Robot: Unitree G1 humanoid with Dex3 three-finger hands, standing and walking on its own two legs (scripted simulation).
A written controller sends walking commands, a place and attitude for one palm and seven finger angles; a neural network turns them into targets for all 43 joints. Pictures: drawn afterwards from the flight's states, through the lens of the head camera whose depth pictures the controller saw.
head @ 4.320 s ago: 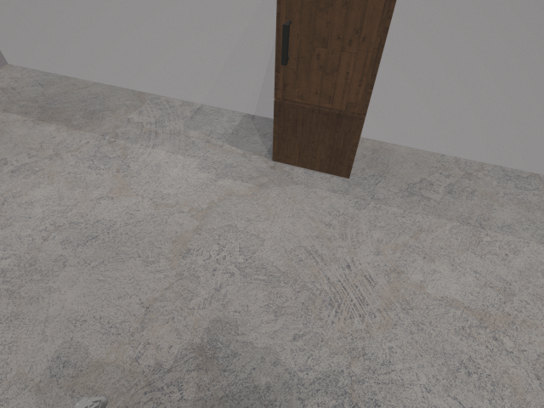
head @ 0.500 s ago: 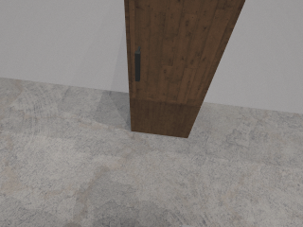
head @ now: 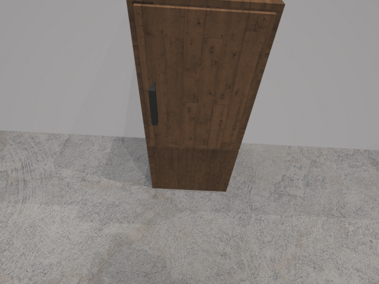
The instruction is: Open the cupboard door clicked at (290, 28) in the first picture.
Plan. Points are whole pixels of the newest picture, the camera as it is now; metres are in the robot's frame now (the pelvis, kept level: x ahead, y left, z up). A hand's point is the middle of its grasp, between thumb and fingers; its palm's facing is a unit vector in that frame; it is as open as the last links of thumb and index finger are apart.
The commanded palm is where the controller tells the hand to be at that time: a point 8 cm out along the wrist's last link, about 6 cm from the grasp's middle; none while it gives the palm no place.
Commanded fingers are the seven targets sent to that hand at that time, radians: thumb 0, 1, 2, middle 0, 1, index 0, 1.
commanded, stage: take the last steps up to it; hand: left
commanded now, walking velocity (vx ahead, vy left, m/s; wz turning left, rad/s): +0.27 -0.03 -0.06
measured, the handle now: (154, 103) +0.73 +0.17 -0.07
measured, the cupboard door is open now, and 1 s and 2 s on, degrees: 0 0 0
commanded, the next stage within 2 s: come to a stop and stand still in 0.40 s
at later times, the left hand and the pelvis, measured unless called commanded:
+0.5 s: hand (140, 257) +0.22 +0.14 -0.15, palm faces +0.03 -0.97 -0.23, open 7.3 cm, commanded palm none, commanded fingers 0.00 0.90 0.90 -0.20 -0.30 -0.20 -0.30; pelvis +0.14 -0.05 +0.00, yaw -1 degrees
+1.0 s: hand (131, 252) +0.23 +0.16 -0.18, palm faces +0.05 -0.97 -0.22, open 7.4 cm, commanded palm none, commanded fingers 0.00 0.90 0.90 -0.20 -0.30 -0.20 -0.30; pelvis +0.20 -0.03 +0.01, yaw -2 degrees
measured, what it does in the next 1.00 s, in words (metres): walks ahead: right foot, then left foot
